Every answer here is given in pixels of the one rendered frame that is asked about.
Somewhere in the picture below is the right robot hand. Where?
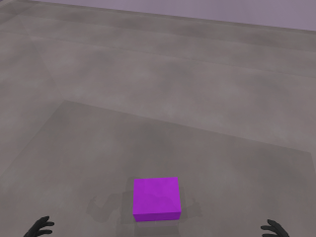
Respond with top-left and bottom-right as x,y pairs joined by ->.
261,219 -> 289,237

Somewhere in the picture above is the carton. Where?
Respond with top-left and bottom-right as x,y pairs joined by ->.
132,177 -> 182,222

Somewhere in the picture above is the left robot hand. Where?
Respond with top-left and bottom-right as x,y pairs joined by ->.
24,216 -> 54,237

